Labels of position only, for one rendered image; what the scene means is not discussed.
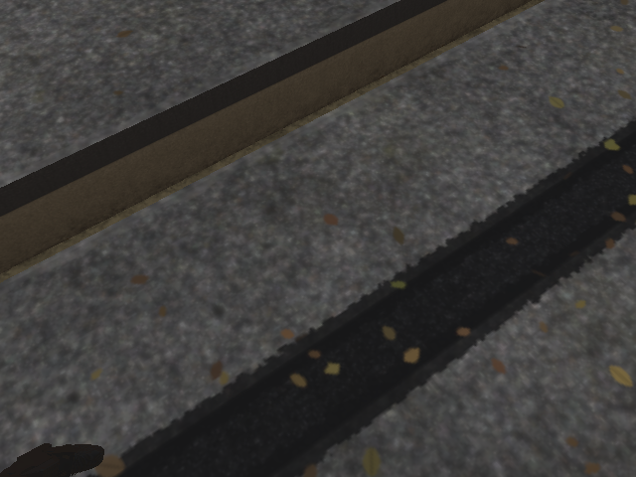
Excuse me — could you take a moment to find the left robot hand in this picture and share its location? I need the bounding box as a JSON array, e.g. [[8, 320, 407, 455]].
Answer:
[[0, 443, 104, 477]]

